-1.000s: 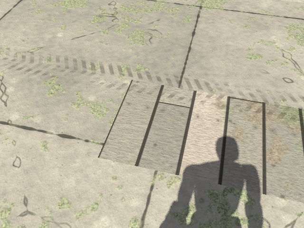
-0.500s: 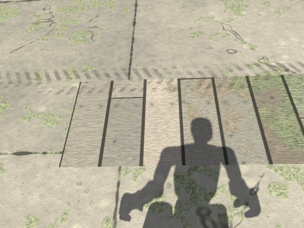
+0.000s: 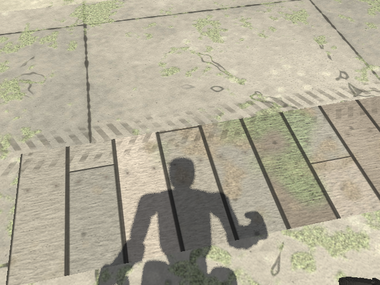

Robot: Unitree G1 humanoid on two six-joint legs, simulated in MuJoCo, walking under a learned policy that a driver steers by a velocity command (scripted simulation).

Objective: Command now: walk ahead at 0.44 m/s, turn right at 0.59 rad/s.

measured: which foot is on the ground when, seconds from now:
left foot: down 0.00-0.46, up 0.48-0.98, down 1.00-1.00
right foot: up 0.00-0.44, down 0.46-1.00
